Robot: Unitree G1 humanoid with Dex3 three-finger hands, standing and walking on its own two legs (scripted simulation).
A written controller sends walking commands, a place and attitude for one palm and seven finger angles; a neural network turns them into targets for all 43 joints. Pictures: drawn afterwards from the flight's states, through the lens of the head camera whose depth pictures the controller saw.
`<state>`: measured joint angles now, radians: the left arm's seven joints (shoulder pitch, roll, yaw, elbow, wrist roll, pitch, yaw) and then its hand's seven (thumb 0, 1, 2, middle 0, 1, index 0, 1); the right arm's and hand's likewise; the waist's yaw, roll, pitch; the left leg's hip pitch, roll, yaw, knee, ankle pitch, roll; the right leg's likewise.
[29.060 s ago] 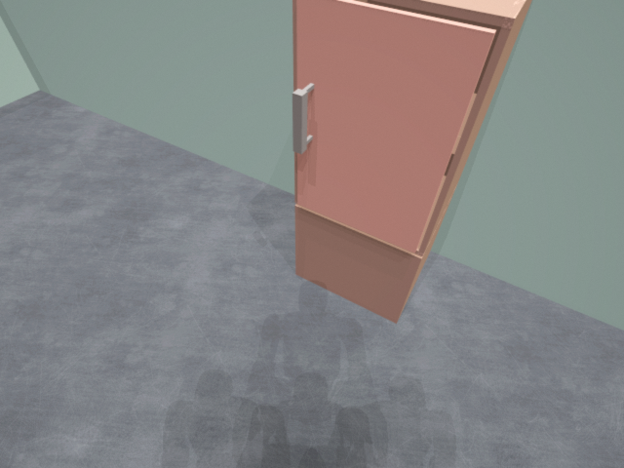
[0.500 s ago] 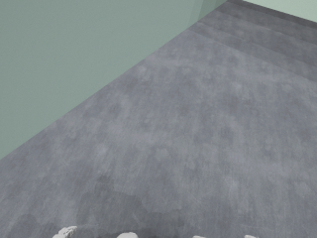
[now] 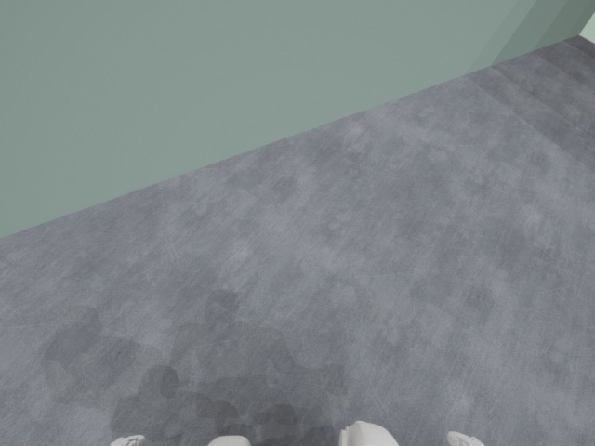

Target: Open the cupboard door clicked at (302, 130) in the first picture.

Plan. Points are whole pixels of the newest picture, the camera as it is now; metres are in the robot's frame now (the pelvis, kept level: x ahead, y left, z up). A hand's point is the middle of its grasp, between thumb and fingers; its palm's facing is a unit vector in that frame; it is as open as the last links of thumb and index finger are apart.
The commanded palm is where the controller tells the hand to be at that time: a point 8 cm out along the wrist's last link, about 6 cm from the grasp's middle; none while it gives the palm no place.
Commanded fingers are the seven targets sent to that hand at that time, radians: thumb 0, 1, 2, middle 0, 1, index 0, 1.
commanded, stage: turn to face it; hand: left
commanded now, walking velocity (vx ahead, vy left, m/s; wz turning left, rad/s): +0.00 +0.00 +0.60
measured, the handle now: out of the picture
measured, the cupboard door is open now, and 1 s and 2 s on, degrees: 46 46 46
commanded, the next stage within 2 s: none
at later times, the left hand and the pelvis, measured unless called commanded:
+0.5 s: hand out of the picture +0.01 +0.17 -0.18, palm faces +0.32 -0.92 -0.22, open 7.4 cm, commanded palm none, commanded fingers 0.00 0.90 0.90 -0.20 -0.30 -0.20 -0.30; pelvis +0.01 -0.03 -0.01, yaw +19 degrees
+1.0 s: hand out of the picture -0.02 +0.12 -0.15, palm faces +0.58 -0.78 -0.25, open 7.4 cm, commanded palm none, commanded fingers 0.00 0.90 0.90 -0.20 -0.30 -0.20 -0.30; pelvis +0.04 -0.08 +0.01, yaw +37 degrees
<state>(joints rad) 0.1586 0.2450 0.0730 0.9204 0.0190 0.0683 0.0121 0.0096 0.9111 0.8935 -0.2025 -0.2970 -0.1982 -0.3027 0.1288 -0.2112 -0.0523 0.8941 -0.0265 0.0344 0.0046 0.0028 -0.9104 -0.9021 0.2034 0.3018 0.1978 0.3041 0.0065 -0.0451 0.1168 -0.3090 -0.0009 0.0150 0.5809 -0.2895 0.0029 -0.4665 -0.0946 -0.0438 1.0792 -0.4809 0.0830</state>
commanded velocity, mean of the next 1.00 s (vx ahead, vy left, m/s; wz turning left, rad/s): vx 0.00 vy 0.00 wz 0.60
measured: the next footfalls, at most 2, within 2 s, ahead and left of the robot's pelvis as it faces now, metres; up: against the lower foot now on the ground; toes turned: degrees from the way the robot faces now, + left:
right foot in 0.16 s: +0.06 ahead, -0.16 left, +0.00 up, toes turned +2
left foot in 0.46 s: +0.02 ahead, +0.09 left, +0.00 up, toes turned +22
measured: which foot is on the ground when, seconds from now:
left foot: down 0.00-0.14, up 0.16-0.44, down 0.46-0.76, up 0.78-1.00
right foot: up 0.00-0.14, down 0.16-0.46, up 0.48-0.74, down 0.76-1.00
